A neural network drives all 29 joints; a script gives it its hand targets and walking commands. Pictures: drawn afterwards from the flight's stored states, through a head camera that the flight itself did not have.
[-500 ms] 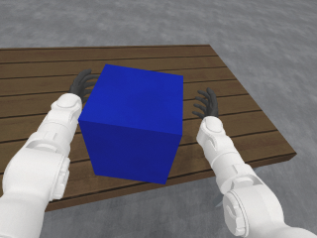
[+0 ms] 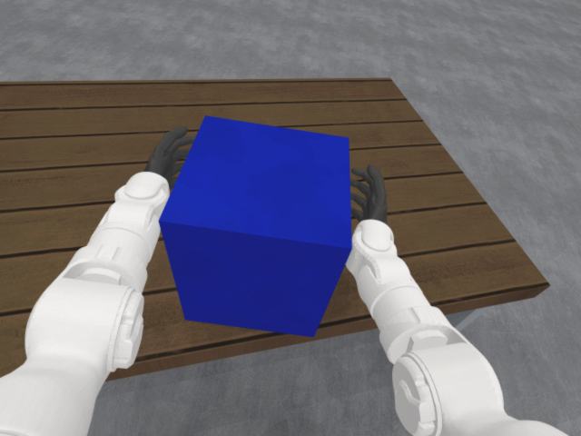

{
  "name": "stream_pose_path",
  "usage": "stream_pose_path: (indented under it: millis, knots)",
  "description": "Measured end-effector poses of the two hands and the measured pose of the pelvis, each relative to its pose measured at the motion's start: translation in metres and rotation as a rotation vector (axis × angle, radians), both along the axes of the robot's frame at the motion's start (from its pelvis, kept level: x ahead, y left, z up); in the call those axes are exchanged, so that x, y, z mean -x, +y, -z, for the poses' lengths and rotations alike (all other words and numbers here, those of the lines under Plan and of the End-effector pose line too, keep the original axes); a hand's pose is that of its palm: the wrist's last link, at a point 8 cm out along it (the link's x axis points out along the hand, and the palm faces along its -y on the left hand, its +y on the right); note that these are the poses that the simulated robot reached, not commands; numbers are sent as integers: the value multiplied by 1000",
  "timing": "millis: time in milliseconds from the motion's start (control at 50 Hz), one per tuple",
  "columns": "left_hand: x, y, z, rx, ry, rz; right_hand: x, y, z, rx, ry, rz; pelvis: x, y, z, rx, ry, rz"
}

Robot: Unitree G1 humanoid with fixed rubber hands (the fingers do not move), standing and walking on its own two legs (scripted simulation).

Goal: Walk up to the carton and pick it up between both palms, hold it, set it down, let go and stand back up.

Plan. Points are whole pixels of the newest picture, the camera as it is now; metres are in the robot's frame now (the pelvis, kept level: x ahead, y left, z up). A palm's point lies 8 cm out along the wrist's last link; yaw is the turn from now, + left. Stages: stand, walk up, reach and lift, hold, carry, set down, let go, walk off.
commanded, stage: reach and lift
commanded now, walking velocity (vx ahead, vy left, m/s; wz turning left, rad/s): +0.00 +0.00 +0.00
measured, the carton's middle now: (262, 233) +0.40 -0.02 +0.04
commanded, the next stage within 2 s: none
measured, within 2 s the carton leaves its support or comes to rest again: leaves its support in 1.62 s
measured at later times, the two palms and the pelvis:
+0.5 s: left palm (161, 177) +0.46 +0.12 +0.11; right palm (374, 220) +0.37 -0.17 +0.09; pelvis +0.00 +0.01 +0.00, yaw +0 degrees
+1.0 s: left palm (158, 179) +0.46 +0.13 +0.11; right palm (372, 220) +0.37 -0.17 +0.10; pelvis +0.02 +0.00 +0.01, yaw +0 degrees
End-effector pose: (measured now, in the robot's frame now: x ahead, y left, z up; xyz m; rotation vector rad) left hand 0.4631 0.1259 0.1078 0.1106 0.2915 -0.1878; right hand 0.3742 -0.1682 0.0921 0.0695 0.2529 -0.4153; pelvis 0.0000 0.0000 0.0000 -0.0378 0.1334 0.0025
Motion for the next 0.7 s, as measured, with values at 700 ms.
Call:
stream_pose_path:
  millis: [700]
  knots:
    - [2,-1,-2,-22,-36,39,2,1,-6,76,-102,-23,-9,6,-8,-23,-108,6]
